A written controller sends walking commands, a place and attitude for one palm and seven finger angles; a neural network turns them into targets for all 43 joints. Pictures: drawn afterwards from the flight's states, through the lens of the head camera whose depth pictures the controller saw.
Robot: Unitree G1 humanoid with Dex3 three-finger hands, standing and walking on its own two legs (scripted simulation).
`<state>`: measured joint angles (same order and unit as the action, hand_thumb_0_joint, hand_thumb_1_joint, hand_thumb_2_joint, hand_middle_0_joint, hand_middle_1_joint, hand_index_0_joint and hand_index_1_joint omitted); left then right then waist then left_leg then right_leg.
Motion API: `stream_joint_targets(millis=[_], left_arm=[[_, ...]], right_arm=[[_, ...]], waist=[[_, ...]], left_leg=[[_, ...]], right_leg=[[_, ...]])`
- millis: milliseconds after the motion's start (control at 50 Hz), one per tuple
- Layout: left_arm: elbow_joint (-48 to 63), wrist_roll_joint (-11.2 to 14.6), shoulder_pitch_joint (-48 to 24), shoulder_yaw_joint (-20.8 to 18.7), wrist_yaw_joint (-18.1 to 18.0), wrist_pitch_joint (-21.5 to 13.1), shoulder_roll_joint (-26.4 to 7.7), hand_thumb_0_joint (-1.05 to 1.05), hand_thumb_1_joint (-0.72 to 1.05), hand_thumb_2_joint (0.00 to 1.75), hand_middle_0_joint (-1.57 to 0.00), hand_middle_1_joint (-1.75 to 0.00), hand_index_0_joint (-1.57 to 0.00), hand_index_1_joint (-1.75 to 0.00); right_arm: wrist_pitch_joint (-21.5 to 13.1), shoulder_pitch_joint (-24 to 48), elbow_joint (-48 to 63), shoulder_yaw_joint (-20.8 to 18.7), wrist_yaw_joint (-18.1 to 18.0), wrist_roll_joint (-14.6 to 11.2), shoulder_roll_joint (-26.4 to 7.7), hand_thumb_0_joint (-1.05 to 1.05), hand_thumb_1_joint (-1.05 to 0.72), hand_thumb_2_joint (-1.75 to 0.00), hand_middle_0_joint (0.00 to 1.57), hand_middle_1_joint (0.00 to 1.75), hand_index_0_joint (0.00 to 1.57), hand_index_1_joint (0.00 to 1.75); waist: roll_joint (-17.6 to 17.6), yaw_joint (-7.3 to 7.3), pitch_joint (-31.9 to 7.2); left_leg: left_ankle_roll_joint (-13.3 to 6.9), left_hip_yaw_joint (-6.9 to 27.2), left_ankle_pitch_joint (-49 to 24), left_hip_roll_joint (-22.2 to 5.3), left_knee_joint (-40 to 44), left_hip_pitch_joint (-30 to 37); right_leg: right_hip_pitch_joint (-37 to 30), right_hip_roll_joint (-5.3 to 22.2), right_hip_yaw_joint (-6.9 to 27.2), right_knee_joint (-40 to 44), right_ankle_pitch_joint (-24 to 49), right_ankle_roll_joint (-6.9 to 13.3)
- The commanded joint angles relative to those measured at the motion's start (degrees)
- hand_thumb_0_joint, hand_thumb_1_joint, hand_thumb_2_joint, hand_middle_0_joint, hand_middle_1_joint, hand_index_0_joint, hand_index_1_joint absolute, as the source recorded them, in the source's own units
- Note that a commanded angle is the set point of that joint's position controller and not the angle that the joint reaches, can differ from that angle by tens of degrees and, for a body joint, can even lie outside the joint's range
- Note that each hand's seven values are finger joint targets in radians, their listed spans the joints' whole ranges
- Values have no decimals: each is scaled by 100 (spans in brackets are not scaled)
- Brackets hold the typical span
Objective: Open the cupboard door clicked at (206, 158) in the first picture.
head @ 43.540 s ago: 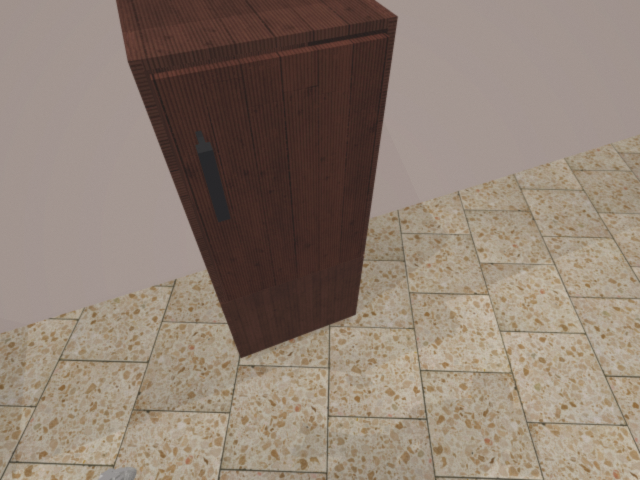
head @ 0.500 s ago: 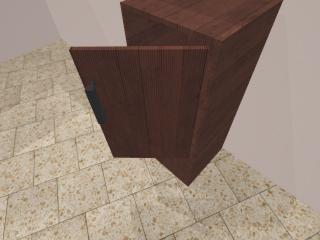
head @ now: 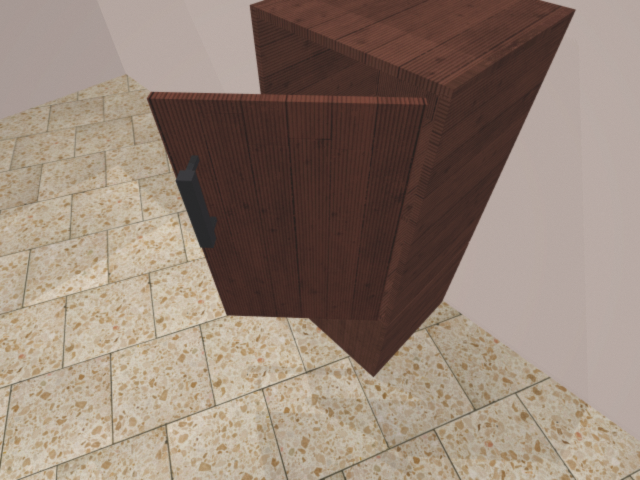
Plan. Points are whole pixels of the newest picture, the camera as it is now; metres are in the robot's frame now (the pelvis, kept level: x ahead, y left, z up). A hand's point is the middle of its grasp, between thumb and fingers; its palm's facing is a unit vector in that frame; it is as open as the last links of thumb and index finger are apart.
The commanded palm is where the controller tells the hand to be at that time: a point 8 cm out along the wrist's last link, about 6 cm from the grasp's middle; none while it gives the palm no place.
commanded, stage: look again from close up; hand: left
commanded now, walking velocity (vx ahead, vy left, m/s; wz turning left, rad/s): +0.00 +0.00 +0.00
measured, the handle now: (201, 203) +0.51 +0.23 +0.03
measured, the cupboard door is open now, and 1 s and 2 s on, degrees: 43 43 43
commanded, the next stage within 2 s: raise the hand with hooked fingers in 0.20 s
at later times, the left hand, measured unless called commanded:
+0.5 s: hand (165, 426) +0.18 +0.20 -0.03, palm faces +0.24 -0.97 -0.06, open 7.6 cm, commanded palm +0.11 +0.25 -0.06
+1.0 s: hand (143, 431) +0.18 +0.23 -0.03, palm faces -0.01 -1.00 -0.05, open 10.3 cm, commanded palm +0.15 +0.29 -0.02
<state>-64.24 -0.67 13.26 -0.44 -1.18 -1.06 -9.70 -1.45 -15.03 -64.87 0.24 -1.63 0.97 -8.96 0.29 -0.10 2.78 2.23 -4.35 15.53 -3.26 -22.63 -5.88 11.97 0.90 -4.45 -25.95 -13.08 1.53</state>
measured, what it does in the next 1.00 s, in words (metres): lowers itself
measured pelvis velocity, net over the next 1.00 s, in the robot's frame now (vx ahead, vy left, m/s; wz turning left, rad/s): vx -0.05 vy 0.02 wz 0.05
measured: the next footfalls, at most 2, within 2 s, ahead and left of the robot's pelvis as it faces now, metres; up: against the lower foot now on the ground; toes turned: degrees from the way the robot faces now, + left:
none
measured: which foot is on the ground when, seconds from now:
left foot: down 0.00-1.00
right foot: down 0.00-1.00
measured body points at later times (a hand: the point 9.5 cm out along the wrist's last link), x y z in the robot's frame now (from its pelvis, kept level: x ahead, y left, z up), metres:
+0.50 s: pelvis -0.02 +0.01 -0.02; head +0.00 +0.00 +0.43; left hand +0.17 +0.26 -0.02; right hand +0.10 -0.24 -0.13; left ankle -0.04 +0.14 -0.74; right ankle +0.01 -0.10 -0.74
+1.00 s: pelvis -0.05 +0.02 -0.08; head +0.02 +0.03 +0.36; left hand +0.17 +0.28 -0.02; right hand +0.15 -0.17 -0.16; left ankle -0.04 +0.14 -0.74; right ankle +0.01 -0.10 -0.74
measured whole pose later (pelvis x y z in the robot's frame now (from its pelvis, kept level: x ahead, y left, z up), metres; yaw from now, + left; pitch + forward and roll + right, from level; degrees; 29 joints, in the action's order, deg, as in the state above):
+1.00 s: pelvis -0.05 +0.02 -0.08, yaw +3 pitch +12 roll -2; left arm -0.6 15.9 16.7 -11.5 19.6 -18.1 -14.8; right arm -12.6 -12.1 -31.3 3.6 -2.8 -1.5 -10.4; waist 1.4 -0.8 -4.7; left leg 0.2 0.9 30.5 -2.7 -64.4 -46.0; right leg 47.1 3.9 -7.4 -60.1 -24.7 0.4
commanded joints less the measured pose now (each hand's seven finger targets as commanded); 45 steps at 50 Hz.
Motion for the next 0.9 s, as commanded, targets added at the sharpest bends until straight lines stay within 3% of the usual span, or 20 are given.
stream_joint_targets(millis=[0,260,280,300,320,340,360,380,400,420,440,460,520,540,620,660,720,780,840,880], left_arm=[[201,-3,196,-107,-62,-96,-738,0,90,90,-20,-30,-20,-30],[191,-9,213,-99,-66,-76,-682,0,90,90,-20,-30,-20,-30],[-93,-17,830,-59,-291,-134,-654,0,90,90,-20,-30,-20,-30],[8589,1153,-3642,-868,-189,-1457,-2035,0,88,89,-20,-32,-20,-32],[7098,694,-731,-880,-444,-1198,-1633,0,85,88,-20,-33,-20,-33],[6129,892,746,-196,-566,-483,-314,0,83,87,-21,-34,-21,-34],[6050,1031,393,-96,-470,-518,-24,0,81,86,-21,-36,-21,-36],[6143,1112,-37,-258,-341,-856,-206,0,78,85,-21,-37,-21,-37],[5838,1114,102,-461,-156,-1237,-256,0,76,84,-21,-39,-21,-39],[5379,1194,732,-596,82,-1630,-119,0,74,83,-21,-40,-21,-40],[5073,1229,1312,-758,377,-2026,-133,0,71,82,-21,-42,-21,-42],[5075,1320,1669,-813,701,-2489,-44,0,69,81,-22,-43,-22,-43],[5071,1508,1898,-1026,1765,-3838,-184,0,62,78,-22,-48,-22,-48],[4903,1517,1980,-1286,2044,-4002,-462,0,60,77,-22,-50,-22,-50],[6388,1836,850,-1233,2234,-3346,-703,0,50,73,-23,-55,-23,-55],[7454,1795,351,-1385,1952,-3168,-957,0,46,71,-23,-58,-23,-58],[8431,1585,73,-1212,1580,-3130,-923,0,39,68,-24,-63,-24,-63],[8220,1483,-174,-981,1648,-3012,-862,0,32,65,-24,-68,-24,-68],[7549,1599,-47,-1161,1937,-2610,-1072,0,25,62,-25,-72,-25,-72],[7475,1659,110,-1336,2066,-2265,-1174,0,20,60,-25,-75,-25,-75]], right_arm=[[-45,-436,107,-99,-20,-2,-536,0,-90,-90,20,30,20,30],[-45,-465,52,-100,-22,-5,-490,0,-90,-90,20,30,20,30],[-68,147,442,-159,40,-73,-716,0,-90,-90,20,30,20,30],[-972,161,2476,-210,-235,-385,-1611,0,-90,-90,20,30,20,30],[-1426,548,2245,-186,-436,-264,-1157,0,-90,-90,20,30,20,30],[-1569,555,2282,-200,-382,-376,-911,0,-90,-90,20,30,20,30],[-1613,391,2131,-185,-364,-406,-1062,0,-90,-90,20,30,20,30],[-1722,466,2437,-307,-333,-352,-1227,0,-90,-90,20,30,20,30],[-1790,374,2558,-406,-293,-245,-1309,0,-90,-90,20,30,20,30],[-1840,442,2740,-448,-231,-188,-1282,0,-90,-90,20,30,20,30],[-1887,537,2975,-480,-132,-193,-1251,0,-90,-90,20,30,20,30],[-1910,557,3174,-507,-37,-168,-1202,0,-90,-90,20,30,20,30],[-1897,752,3613,-618,213,-132,-1235,0,-90,-90,20,30,20,30],[-1842,707,3745,-657,275,-158,-1271,0,-90,-90,20,30,20,30],[-1634,964,4586,-573,134,-310,-1337,0,-90,-90,20,30,20,30],[-1544,700,4674,-547,45,-271,-1286,0,-90,-90,20,30,20,30],[-1465,425,4576,-467,-60,-224,-1186,0,-90,-90,20,30,20,30],[-1452,345,4363,-364,-144,-217,-1226,0,-90,-90,20,30,20,30],[-1479,392,4257,-294,-224,-266,-1282,0,-90,-90,20,30,20,30],[-1476,417,4289,-275,-236,-308,-1275,0,-90,-90,20,30,20,30]], waist=[[-59,-10,-58],[-7,-31,62],[14,-228,100],[1026,385,-2775],[1563,-172,-2634],[1242,-31,-1592],[154,221,-635],[-633,358,-35],[-1080,364,-73],[-1352,174,-54],[-1007,-92,-175],[-1065,-255,-598],[-1000,-355,-1117],[-622,-437,-1229],[-101,-310,-1709],[213,-216,-2131],[520,32,-2366],[445,286,-2023],[314,240,-1904],[398,105,-2186]], left_leg=[[-260,302,-798,-341,394,-311],[-274,325,-754,-342,447,-374],[-130,46,-861,-427,-765,-819],[-325,250,-1419,355,-38,469],[-373,80,-1998,283,-28,409],[-205,252,-1616,189,-100,-251],[-247,332,-1129,188,-190,-646],[-329,447,-626,213,-430,-1047],[-331,415,-210,270,-702,-1397],[-292,405,177,317,-988,-1889],[-216,327,241,399,-1241,-2206],[-164,254,227,450,-1549,-2504],[-111,198,166,517,-2563,-3466],[-130,182,73,536,-2807,-3629],[-281,98,779,595,-3050,-3958],[-313,262,554,476,-3088,-3700],[-345,407,25,371,-3232,-3368],[-341,552,151,297,-3332,-3486],[-328,622,389,307,-3230,-3602],[-307,607,400,335,-3032,-3486]], right_leg=[[-246,588,643,481,1055,109],[-208,576,592,498,871,84],[-223,930,869,294,2932,-41],[-1069,367,671,-26,2275,54],[-944,115,421,-309,1398,197],[-344,134,107,-190,798,71],[206,71,-49,-85,584,-60],[826,47,-108,-112,97,-161],[1283,39,-144,-232,-464,-201],[1619,41,-147,-460,-978,-190],[1638,80,-69,-766,-1073,-117],[1670,78,-29,-1139,-1101,-76],[2024,98,185,-2172,-530,7],[2054,157,349,-2394,-338,69],[2429,166,620,-2383,-1484,-27],[2447,63,494,-2603,-1202,-18],[2489,-9,327,-2762,-360,-20],[2847,-79,216,-2783,-473,-31],[2752,-126,168,-2638,-775,-22],[2505,-88,133,-2509,-809,-45]])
